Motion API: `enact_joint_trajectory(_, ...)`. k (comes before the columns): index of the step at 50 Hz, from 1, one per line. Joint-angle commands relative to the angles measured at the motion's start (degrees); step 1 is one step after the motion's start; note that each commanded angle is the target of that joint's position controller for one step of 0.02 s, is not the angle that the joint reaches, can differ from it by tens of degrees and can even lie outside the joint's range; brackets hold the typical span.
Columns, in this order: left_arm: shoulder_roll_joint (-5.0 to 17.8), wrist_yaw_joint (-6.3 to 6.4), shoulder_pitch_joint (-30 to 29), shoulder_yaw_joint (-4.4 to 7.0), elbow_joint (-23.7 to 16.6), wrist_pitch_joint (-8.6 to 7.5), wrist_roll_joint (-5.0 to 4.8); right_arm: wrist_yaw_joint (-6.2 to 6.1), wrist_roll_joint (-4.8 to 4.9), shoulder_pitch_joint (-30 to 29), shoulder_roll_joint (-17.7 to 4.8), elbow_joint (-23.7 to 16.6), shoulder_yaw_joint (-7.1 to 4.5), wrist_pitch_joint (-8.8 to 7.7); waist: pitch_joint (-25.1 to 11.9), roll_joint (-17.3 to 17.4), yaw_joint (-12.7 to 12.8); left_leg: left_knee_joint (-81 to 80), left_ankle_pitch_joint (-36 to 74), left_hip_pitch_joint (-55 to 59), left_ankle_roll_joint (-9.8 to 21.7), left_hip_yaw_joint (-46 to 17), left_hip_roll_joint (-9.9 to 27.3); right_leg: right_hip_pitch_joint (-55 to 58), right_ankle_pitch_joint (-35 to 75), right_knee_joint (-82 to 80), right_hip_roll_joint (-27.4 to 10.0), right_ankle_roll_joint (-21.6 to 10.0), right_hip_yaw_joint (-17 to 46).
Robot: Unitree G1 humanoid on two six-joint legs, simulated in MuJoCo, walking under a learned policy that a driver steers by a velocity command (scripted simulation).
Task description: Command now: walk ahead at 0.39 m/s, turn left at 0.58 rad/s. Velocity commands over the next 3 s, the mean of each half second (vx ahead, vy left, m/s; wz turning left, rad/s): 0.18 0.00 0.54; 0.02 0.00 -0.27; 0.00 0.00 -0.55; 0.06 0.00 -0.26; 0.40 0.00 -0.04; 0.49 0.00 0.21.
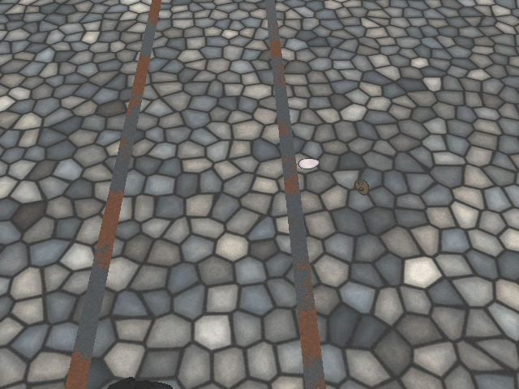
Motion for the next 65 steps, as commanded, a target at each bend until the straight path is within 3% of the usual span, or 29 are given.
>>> enact_joint_trajectory(1,10.24,2.43,8.6,6.46,-0.9,-2.0,-9.07,-2.92,7.5,-0.3,-5.7,-0.94,-3.02,3.25,4.44,5.51,9.64,0.53,12.21,-20.14,4.16,-8.44,3.42,28.04,0.4,-3.12,-0.01,-1.78,0.34)
enact_joint_trajectory(2,11.5,3.4,18.91,6.99,1.8,-2.51,-8.26,-4.43,7.44,-1.88,-4.84,-1.62,-2.12,3.7,-1.76,3.9,15.19,17.43,6.88,-25.75,0.24,-4.59,1.46,41.08,14.49,3.51,-5.62,-2.82,2.97)
enact_joint_trajectory(3,12.63,3.24,27.66,7.25,3.73,-2.69,-5.02,-4.99,7.76,6.15,-1.22,-2.32,-1.24,4.13,-16.54,-4.31,15.06,43.09,-8.31,-35.64,-3.71,-3.14,0.42,59.81,39.92,17.89,-17.61,-6.88,7.82)
enact_joint_trajectory(4,15.88,1.98,27.61,8.58,5.28,-2.03,-5.56,-5.6,8.26,8.92,-3.01,-5.81,-1.18,3.91,-23.02,-14.46,12.69,56.76,-3.42,-44.03,-6.3,-2.4,3.52,62.97,28.05,15.73,-25.03,-14.12,21.06)
enact_joint_trajectory(5,16.75,1.82,25.32,9.46,5.84,-0.89,-6.34,-6.18,8.29,4.44,-4.52,-8.49,-1.59,4.01,-22.52,-14.24,12.64,62.76,2.34,-50.01,-7.28,0.96,6.57,57.91,1.48,7.78,-28.21,-19.61,27.16)
enact_joint_trajectory(6,9.89,3.52,19.62,7.68,4.52,0.29,-5.56,-7.66,7.41,-8.3,-7.0,-11.87,-2.65,5.27,-12.09,-1.75,13.43,62.5,10.48,-51.03,-7.16,7.43,7.45,44.71,-19.17,-2.99,-22.75,-17.03,23.03)
enact_joint_trajectory(7,11.69,4.66,14.8,7.48,4.59,0.79,-4.84,-8.12,7.74,-10.92,-5.77,-15.19,-2.5,6.54,-8.23,-8.21,10.4,64.03,14.07,-49.49,-8.16,7.35,9.66,34.78,-23.1,-6.21,-27.11,-20.19,25.11)
enact_joint_trajectory(9,5.39,5.11,11.99,5.58,6.11,0.9,-5.47,-8.24,5.85,-16.14,-4.98,-16.48,-2.82,9.93,4.31,-3.55,8.99,52.23,16.59,-46.13,-7.01,2.66,12.67,16.67,-25.65,-7.1,-22.28,-13.54,12.72)
enact_joint_trajectory(11,6.22,5.59,10.55,5.66,6.94,1.06,-3.98,-7.68,4.64,-15.27,-2.93,-17.44,-3.06,10.21,4.09,-3.9,7.04,45.79,24.68,-41.56,-6.9,5.4,10.87,10.58,-19.22,-5.44,-15.99,-10.45,1.94)
enact_joint_trajectory(14,8.74,8.09,5.17,6.06,5.25,1.03,-3.28,-5.44,3.91,-18.39,-2.12,-19.88,-3.03,8.66,0.99,-3.99,4.88,3.21,49.2,-21.23,-6.72,9.73,10.16,2.39,-17.76,-6.32,-7.76,-9.07,-11.41)
enact_joint_trajectory(17,14.02,7.98,6.77,8.12,5.31,0.68,-6.31,-2.78,4.55,-22.71,-2.21,-20.88,-3.7,8.15,-3.76,-6.35,6.39,-11.8,49.41,-13.24,-7.28,8.99,10.1,12.41,-14.28,-7.02,-14.22,-10.29,-8.5)
enact_joint_trajectory(21,14.64,6.62,9.99,10.11,5.42,2.26,-7.26,-0.66,4.11,-27.53,-5.47,-22.39,-5.42,8.18,-0.44,-2.61,9.61,-26.62,39.74,-10.79,-1.93,11.81,9.0,19.64,-20.72,-0.52,-16.37,-8.53,-6.97)
enact_joint_trajectory(23,10.22,5.18,17.96,9.14,7.74,2.62,-4.85,-1.72,4.25,-21.15,-10.91,-19.83,-7.75,7.51,-3.13,7.44,9.21,-33.02,59.64,7.35,1.27,8.33,9.89,12.24,-25.82,14.75,-9.84,-3.51,-12.13)
enact_joint_trajectory(24,5.85,3.87,20.33,6.83,5.03,1.9,-2.11,-2.73,2.89,-17.28,-15.91,-20.43,-8.28,7.68,-10.03,21.94,9.65,-28.58,82.34,27.11,10.72,-11.49,26.15,-7.72,-59.58,34.77,-4.0,2.09,-13.71)
enact_joint_trajectory(25,6.3,2.9,15.27,6.41,4.47,1.64,-4.41,-2.56,1.93,-12.58,-10.26,-18.47,-6.33,7.88,-19.01,16.93,6.23,-34.31,70.74,24.79,17.59,-19.77,32.42,-9.09,-64.57,42.71,-1.15,3.13,-1.51)
enact_joint_trajectory(26,8.93,2.8,10.82,7.39,5.12,2.48,-6.84,-1.94,1.02,-12.61,-7.59,-16.2,-5.37,7.62,-14.87,10.11,5.45,-37.15,62.98,19.33,15.96,-15.0,29.62,-9.41,-60.66,43.78,-1.75,2.61,1.14)
enact_joint_trajectory(28,8.5,4.57,9.81,7.63,6.73,4.51,-5.79,-1.89,2.21,-21.59,-5.59,-15.46,-4.74,6.78,-7.73,9.23,9.16,-38.59,52.65,8.87,10.87,-7.16,25.08,-7.78,-54.95,40.08,-3.2,2.43,2.22)
enact_joint_trajectory(30,8.63,5.48,12.73,8.1,8.67,5.66,-4.85,-2.43,1.42,-27.37,-7.11,-14.87,-5.49,6.53,-5.51,10.14,12.5,-41.58,47.27,-2.76,8.11,0.0,21.22,2.04,-48.23,36.38,-1.5,2.97,0.11)
enact_joint_trajectory(34,7.73,6.02,9.24,8.39,7.48,5.61,-5.08,-4.53,1.71,-26.93,-7.65,-13.56,-6.23,5.96,-5.04,8.03,10.97,-43.6,39.26,-2.34,8.97,0.3,23.46,3.05,-44.85,31.78,-0.65,2.59,0.07)
enact_joint_trajectory(43,6.38,4.65,3.87,8.58,3.39,6.42,-5.51,-6.58,2.61,-23.24,-9.49,-11.18,-7.75,7.39,-3.77,8.79,8.87,-43.33,37.32,3.24,10.49,2.67,27.09,-0.22,-48.26,27.51,0.78,0.43,-3.56)
enact_joint_trajectory(48,6.28,3.51,10.7,8.93,5.09,6.61,-5.31,-6.45,4.31,-22.7,-10.16,-9.88,-8.01,9.36,-5.16,8.58,11.89,-32.37,39.99,-1.77,2.8,11.27,24.67,16.06,-36.96,5.61,5.44,-4.77,-8.58)
enact_joint_trajectory(49,10.13,3.81,12.66,10.16,4.93,6.38,-5.26,-6.1,3.8,-21.85,-7.89,-9.9,-7.74,9.55,-4.0,0.11,11.62,-19.05,32.59,-12.17,-2.88,17.15,20.52,23.73,-30.17,-0.42,-1.31,-8.39,3.57)
enact_joint_trajectory(50,18.51,4.18,12.48,11.85,3.13,5.99,-5.12,-5.83,2.05,-25.99,-5.02,-14.45,-6.57,8.85,-1.4,-16.81,11.13,-3.95,10.67,-32.55,-8.36,19.49,10.37,29.31,-13.58,-2.54,-17.18,-18.52,29.04)
enact_joint_trajectory(51,16.84,3.75,13.96,11.28,1.76,4.8,-2.24,-5.76,2.09,-32.59,-7.53,-15.67,-7.13,7.8,-4.41,-9.07,15.42,5.46,7.91,-34.92,-7.84,7.54,8.73,27.51,-15.47,-5.07,-18.95,-23.77,31.47)
enact_joint_trajectory(52,16.09,3.8,10.94,10.97,1.29,3.75,-1.98,-5.9,2.98,-31.76,-8.96,-15.29,-7.7,7.8,-3.08,-5.86,12.9,9.05,13.18,-36.14,-7.2,5.29,8.98,27.01,-15.69,-4.43,-15.96,-21.42,25.83)
enact_joint_trajectory(53,14.78,4.33,6.97,10.81,0.29,3.43,-3.78,-6.46,2.71,-29.3,-9.55,-13.73,-8.07,8.01,-2.18,-3.18,10.6,8.69,19.69,-35.64,-7.17,4.64,10.0,25.63,-15.83,-3.19,-12.3,-17.49,20.44)
enact_joint_trajectory(55,11.65,5.15,2.79,9.68,-0.94,3.72,-5.82,-6.97,1.54,-25.95,-10.14,-12.12,-8.3,8.22,-2.89,-3.17,8.33,8.23,28.02,-29.63,-7.96,4.79,10.27,20.81,-10.68,-1.72,-8.52,-14.07,14.78)
enact_joint_trajectory(60,12.0,5.99,7.88,9.95,-1.21,4.36,-6.01,-6.21,2.25,-28.6,-6.6,-14.15,-6.73,7.75,-3.62,-2.74,9.95,-0.9,34.26,-27.36,-8.85,4.9,8.58,22.4,-11.65,0.12,-5.32,-13.41,14.18)
enact_joint_trajectory(65,13.67,6.17,8.24,10.76,-3.38,5.41,-5.58,-5.17,3.02,-31.91,-7.0,-15.48,-6.3,6.74,-2.33,-6.03,11.15,-12.57,31.81,-21.28,-8.73,4.35,6.96,18.49,-22.57,0.66,-4.77,-14.24,19.64)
